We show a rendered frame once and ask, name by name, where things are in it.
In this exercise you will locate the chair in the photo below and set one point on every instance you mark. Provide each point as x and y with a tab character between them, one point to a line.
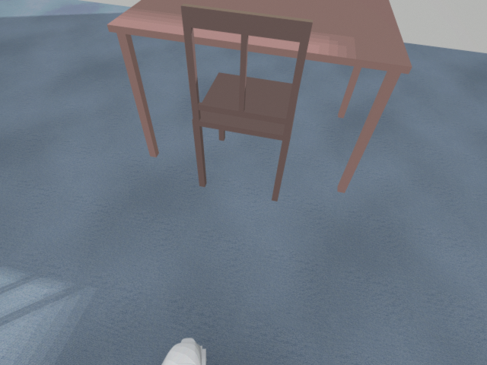
237	103

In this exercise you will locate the robot left thigh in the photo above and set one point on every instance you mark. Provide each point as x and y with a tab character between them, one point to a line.
186	353

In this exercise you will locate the table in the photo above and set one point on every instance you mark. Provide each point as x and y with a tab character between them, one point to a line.
359	33

